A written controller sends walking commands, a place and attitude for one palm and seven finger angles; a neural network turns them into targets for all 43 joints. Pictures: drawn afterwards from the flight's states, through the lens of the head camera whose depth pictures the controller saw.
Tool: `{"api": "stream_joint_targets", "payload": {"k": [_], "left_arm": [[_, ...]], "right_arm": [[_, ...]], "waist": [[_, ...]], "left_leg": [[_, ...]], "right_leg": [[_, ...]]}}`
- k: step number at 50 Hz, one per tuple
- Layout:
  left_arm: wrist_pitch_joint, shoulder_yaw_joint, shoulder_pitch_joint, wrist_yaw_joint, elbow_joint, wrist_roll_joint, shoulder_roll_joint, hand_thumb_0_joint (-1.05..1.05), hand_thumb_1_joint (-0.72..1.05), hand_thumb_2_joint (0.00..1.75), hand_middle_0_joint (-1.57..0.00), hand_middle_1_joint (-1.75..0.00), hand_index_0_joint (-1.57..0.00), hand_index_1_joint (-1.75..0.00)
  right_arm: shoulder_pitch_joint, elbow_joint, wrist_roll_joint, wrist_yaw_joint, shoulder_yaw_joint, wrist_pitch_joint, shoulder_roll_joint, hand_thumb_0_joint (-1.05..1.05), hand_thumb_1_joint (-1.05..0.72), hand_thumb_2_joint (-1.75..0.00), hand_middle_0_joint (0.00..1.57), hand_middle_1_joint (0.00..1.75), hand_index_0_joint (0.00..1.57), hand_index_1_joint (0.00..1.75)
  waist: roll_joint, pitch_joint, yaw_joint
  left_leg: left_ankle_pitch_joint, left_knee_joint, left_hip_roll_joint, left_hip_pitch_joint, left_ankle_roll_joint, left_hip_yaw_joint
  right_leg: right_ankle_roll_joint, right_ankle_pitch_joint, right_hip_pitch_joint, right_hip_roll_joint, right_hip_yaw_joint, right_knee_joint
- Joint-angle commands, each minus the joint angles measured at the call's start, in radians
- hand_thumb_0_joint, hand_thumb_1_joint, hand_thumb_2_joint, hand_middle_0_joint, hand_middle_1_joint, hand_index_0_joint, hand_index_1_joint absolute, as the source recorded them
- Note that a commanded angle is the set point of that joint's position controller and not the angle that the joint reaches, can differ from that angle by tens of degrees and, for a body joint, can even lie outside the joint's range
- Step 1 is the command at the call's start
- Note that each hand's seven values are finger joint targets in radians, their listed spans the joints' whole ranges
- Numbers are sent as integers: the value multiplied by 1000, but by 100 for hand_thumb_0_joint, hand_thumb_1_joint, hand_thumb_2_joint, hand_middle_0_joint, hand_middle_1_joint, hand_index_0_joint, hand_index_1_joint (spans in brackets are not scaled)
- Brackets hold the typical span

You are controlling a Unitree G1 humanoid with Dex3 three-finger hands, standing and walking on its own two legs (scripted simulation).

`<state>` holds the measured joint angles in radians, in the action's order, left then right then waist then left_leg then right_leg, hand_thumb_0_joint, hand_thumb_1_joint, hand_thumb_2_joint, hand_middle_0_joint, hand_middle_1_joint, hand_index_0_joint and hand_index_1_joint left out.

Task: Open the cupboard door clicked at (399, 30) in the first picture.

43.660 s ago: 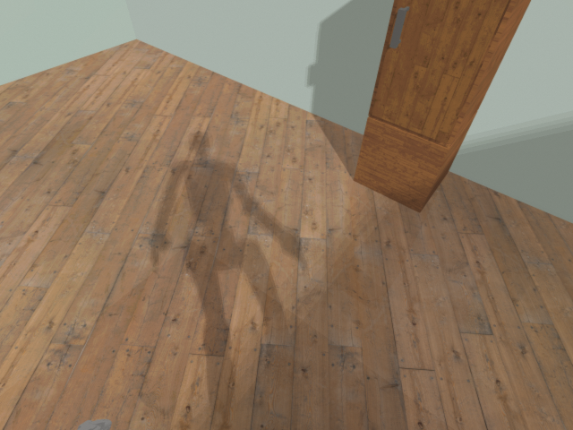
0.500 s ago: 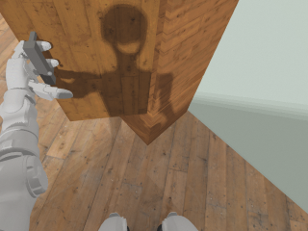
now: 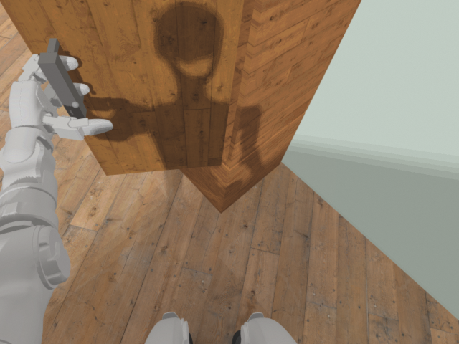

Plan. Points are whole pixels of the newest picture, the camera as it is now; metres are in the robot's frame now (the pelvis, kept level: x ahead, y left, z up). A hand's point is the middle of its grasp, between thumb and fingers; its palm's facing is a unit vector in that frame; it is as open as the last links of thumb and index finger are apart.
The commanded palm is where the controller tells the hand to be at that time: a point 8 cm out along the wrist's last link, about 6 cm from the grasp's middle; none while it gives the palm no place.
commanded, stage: close the thumb around the handle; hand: left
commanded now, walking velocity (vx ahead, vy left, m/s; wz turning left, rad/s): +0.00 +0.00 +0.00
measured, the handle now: (66, 81) +0.55 +0.25 +0.09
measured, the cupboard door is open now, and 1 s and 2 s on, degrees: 56 71 100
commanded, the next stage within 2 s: pull the door open along its arc in 0.48 s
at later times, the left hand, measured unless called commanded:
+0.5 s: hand (78, 104) +0.50 +0.23 +0.09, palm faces +0.10 -0.99 +0.00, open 5.8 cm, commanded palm +0.47 +0.27 +0.09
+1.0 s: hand (89, 143) +0.42 +0.20 +0.09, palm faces +0.11 -0.99 +0.03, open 6.2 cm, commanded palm +0.35 +0.24 +0.09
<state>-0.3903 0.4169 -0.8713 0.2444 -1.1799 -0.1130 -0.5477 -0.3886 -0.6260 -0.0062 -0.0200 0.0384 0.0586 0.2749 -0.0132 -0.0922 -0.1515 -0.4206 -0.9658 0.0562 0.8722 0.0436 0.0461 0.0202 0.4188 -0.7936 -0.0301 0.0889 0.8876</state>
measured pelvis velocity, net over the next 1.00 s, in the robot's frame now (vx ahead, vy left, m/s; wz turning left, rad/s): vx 0.02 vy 0.00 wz -0.02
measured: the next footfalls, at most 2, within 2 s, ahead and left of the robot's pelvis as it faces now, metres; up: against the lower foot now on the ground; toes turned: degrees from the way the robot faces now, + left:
none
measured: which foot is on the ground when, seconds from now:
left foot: down 0.00-1.00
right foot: down 0.00-1.00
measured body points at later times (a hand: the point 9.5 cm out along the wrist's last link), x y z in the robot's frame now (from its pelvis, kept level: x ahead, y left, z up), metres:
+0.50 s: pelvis +0.01 +0.01 +0.00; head +0.11 +0.03 +0.44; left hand +0.48 +0.28 +0.09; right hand +0.01 -0.26 -0.11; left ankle +0.02 +0.09 -0.68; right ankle +0.00 -0.11 -0.68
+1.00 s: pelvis +0.02 +0.00 +0.02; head +0.08 +0.01 +0.46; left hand +0.41 +0.25 +0.09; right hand +0.08 -0.26 -0.10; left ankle +0.02 +0.09 -0.68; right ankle +0.00 -0.11 -0.68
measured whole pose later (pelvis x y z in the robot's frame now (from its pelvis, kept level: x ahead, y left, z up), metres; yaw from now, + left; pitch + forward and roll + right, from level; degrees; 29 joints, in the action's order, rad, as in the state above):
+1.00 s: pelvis +0.02 +0.00 +0.02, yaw -1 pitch +14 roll -2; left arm -0.33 0.31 -0.38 0.13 -0.64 -0.22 -0.29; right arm -0.37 -0.58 -0.03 0.01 0.00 0.06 0.25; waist -0.03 -0.13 -0.07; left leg -0.42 -0.87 0.05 0.70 0.05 0.09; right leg 0.01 0.41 -0.65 -0.03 0.04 0.81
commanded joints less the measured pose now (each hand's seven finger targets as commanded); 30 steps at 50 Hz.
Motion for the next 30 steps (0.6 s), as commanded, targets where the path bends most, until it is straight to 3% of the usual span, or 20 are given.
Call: {"api": "stream_joint_targets", "payload": {"k": [1,4,5,6,8,9,11,13,14,19,20,22,23,24,27,29,30], "left_arm": [[-50,43,-430,1,191,-17,-283,0,17,59,-35,-127,-35,-127],[-57,18,-453,3,238,-15,-255,0,34,66,-36,-129,-36,-129],[-62,36,-433,0,247,-14,-270,0,40,68,-36,-130,-36,-130],[-61,13,-423,2,243,-18,-236,0,45,71,-37,-130,-37,-130],[-65,44,-419,-3,255,-24,-267,0,56,76,-38,-131,-38,-131],[-59,21,-399,-1,240,-25,-231,0,62,78,-38,-132,-38,-132],[-41,26,-391,-3,193,-21,-246,0,73,83,-39,-133,-39,-133],[-44,61,-398,-8,213,-14,-296,0,84,88,-40,-134,-40,-134],[-51,37,-417,-8,239,-11,-270,0,90,90,-40,-135,-40,-135],[-82,25,-405,-7,285,-25,-227,0,90,90,-40,-135,-40,-135],[-73,29,-376,-8,255,-29,-221,0,90,90,-40,-135,-40,-135],[-64,52,-387,-19,230,-29,-253,0,90,90,-40,-135,-40,-135],[-69,48,-424,-22,264,-18,-269,0,90,90,-40,-135,-40,-135],[-70,23,-411,-22,269,-17,-228,0,90,90,-40,-135,-40,-135],[-79,55,-359,-26,283,-19,-255,0,90,90,-40,-135,-40,-135],[-85,31,-375,-26,315,-20,-225,0,90,90,-40,-135,-40,-135],[-83,20,-422,-29,291,-17,-224,0,90,90,-40,-135,-40,-135]], "right_arm": [[-163,40,6,-9,-66,-14,189,0,-90,-90,20,30,20,30],[-165,44,7,-6,-66,-14,182,0,-90,-90,20,30,20,30],[-167,46,8,-5,-68,-13,183,0,-90,-90,20,30,20,30],[-164,47,7,-3,-68,-13,180,0,-90,-90,20,30,20,30],[-169,43,8,-2,-70,-10,184,0,-90,-90,20,30,20,30],[-167,46,7,-1,-70,-9,180,0,-90,-90,20,30,20,30],[-167,43,4,-3,-66,-6,184,0,-90,-90,20,30,20,30],[-170,51,7,-6,-66,-5,188,0,-90,-90,20,30,20,30],[-168,52,6,-6,-66,-6,182,0,-90,-90,20,30,20,30],[-168,46,9,1,-74,-8,178,0,-90,-90,20,30,20,30],[-164,47,9,1,-73,-7,178,0,-90,-90,20,30,20,30],[-167,43,9,0,-69,-4,183,0,-90,-90,20,30,20,30],[-163,45,8,-1,-69,-4,184,0,-90,-90,20,30,20,30],[-159,48,8,1,-70,-6,176,0,-90,-90,20,30,20,30],[-163,52,11,3,-72,-4,179,0,-90,-90,20,30,20,30],[-151,53,9,6,-74,-4,174,0,-90,-90,20,30,20,30],[-148,43,7,3,-71,-3,175,0,-90,-90,20,30,20,30]], "waist": [[-118,-429,-11],[-149,-464,-13],[-159,-475,2],[-151,-467,-8],[-151,-474,1],[-143,-462,-3],[-107,-391,-11],[-116,-426,2],[-136,-432,-5],[-165,-483,5],[-155,-463,8],[-116,-425,3],[-139,-442,0],[-163,-454,5],[-145,-479,21],[-158,-482,18],[-140,-440,-8]], "left_leg": [[342,102,-21,-383,-9,-105],[387,97,-20,-419,-12,-106],[397,99,-19,-432,-15,-108],[399,100,-18,-438,-15,-107],[418,100,-15,-443,-16,-109],[409,102,-17,-438,-15,-106],[353,111,-18,-380,-10,-103],[362,110,-22,-375,-8,-98],[387,111,-19,-405,-12,-103],[456,103,-11,-488,-23,-117],[448,106,-10,-478,-25,-118],[414,106,-16,-422,-17,-109],[417,110,-14,-435,-18,-112],[430,109,-17,-457,-21,-111],[486,102,-15,-473,-21,-112],[477,104,-14,-484,-23,-111],[443,103,-13,-460,-20,-108]], "right_leg": [[-3,-292,100,-32,-60,-101],[-4,-321,98,-33,-57,-93],[-1,-318,100,-35,-55,-92],[-1,-318,94,-36,-52,-95],[-1,-330,99,-37,-52,-93],[-2,-325,95,-38,-51,-97],[-3,-296,91,-37,-50,-105],[-4,-313,122,-34,-58,-100],[-2,-322,105,-34,-54,-98],[2,-329,81,-41,-45,-90],[3,-321,77,-41,-41,-91],[1,-323,99,-39,-47,-95],[-1,-323,94,-36,-49,-92],[1,-327,93,-37,-47,-90],[4,-361,115,-40,-46,-85],[1,-357,110,-39,-47,-88],[-2,-343,90,-39,-48,-95]]}}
